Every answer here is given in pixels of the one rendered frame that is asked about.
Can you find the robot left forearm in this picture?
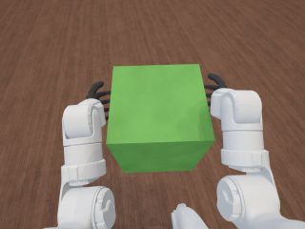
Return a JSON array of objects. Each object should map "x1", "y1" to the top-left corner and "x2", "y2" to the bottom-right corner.
[{"x1": 57, "y1": 98, "x2": 107, "y2": 223}]

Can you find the left robot upper arm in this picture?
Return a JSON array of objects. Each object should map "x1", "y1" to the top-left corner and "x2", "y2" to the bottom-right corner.
[{"x1": 43, "y1": 186, "x2": 116, "y2": 229}]

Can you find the carton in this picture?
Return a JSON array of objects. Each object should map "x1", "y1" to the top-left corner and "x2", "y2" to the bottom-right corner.
[{"x1": 106, "y1": 64, "x2": 215, "y2": 173}]

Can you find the right robot upper arm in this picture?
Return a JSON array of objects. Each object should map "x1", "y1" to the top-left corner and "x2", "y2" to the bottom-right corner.
[{"x1": 216, "y1": 175, "x2": 305, "y2": 229}]

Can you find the robot right forearm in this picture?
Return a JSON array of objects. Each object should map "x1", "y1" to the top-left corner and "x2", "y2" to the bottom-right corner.
[{"x1": 210, "y1": 88, "x2": 280, "y2": 210}]

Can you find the robot right shin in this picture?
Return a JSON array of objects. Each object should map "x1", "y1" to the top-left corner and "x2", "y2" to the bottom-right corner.
[{"x1": 176, "y1": 203, "x2": 187, "y2": 209}]

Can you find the right robot hand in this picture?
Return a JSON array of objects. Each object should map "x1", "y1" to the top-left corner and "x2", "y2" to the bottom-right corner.
[{"x1": 204, "y1": 73, "x2": 228, "y2": 114}]

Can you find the left robot hand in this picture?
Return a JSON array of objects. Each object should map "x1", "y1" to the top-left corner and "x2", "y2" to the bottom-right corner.
[{"x1": 86, "y1": 81, "x2": 112, "y2": 120}]

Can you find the robot right thigh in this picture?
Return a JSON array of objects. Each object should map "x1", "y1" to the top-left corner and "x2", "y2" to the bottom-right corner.
[{"x1": 171, "y1": 207, "x2": 209, "y2": 229}]

